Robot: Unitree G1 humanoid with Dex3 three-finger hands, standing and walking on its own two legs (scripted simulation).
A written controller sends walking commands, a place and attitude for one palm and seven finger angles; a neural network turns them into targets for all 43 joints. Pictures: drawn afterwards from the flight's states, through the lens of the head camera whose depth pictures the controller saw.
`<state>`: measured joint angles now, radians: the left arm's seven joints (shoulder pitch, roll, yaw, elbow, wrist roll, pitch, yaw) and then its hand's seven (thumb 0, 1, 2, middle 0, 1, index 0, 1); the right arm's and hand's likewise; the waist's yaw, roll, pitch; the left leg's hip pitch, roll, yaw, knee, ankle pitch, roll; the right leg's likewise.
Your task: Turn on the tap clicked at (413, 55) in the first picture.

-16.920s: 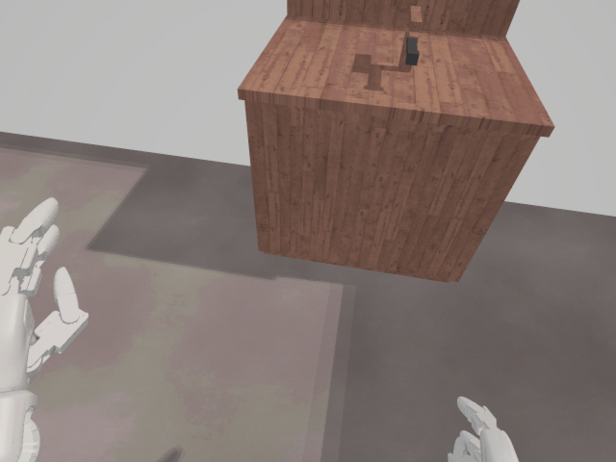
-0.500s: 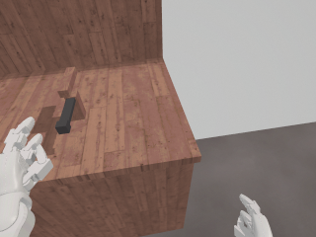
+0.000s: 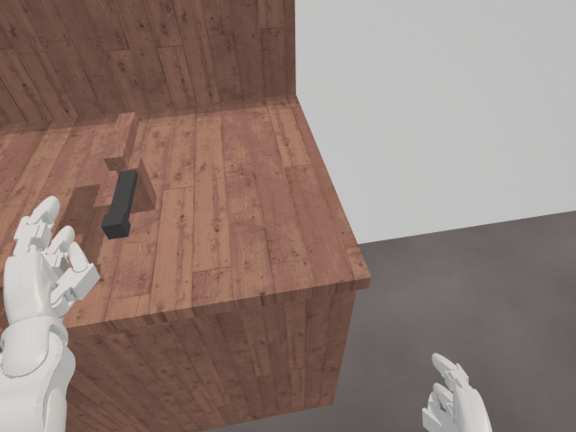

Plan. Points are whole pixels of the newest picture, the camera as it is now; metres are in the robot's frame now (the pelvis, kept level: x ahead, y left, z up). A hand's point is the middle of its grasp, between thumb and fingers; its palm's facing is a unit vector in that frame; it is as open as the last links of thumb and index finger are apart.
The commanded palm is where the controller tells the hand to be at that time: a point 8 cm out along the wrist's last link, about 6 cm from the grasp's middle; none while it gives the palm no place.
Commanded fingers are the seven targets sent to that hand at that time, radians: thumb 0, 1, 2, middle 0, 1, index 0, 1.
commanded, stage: reach beside the lever's end, fingers flat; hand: left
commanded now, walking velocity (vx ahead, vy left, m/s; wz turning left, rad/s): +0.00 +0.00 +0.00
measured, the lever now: (116, 225) +0.35 +0.30 +0.11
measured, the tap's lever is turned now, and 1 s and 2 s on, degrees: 0 0 4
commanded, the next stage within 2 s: push the lever round in 1.18 s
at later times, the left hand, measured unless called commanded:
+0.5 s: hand (99, 247) +0.30 +0.30 +0.12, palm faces +0.51 -0.85 -0.11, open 7.7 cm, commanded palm +0.25 +0.34 +0.12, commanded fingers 0.00 0.90 0.90 -0.15 -0.16 -0.15 -0.16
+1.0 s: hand (99, 240) +0.32 +0.32 +0.11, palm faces +0.50 -0.86 -0.10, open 7.8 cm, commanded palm +0.27 +0.36 +0.11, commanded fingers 0.00 0.90 0.90 -0.15 -0.15 -0.15 -0.15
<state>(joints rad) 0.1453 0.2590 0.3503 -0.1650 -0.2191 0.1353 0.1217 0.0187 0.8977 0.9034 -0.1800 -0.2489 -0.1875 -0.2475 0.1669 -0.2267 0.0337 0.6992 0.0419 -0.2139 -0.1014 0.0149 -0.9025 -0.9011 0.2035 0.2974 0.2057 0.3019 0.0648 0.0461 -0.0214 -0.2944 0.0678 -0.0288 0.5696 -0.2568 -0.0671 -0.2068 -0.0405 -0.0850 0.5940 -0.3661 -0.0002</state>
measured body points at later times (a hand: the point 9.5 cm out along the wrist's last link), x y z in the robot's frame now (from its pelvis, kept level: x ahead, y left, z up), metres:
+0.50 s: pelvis +0.00 +0.00 +0.00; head +0.01 -0.01 +0.45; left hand +0.27 +0.34 +0.13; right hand +0.17 -0.24 -0.10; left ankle +0.03 +0.16 -0.73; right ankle -0.03 -0.11 -0.73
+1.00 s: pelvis +0.00 +0.01 +0.00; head +0.02 +0.00 +0.44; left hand +0.29 +0.36 +0.11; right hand +0.13 -0.25 -0.11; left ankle +0.03 +0.16 -0.73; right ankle -0.03 -0.11 -0.73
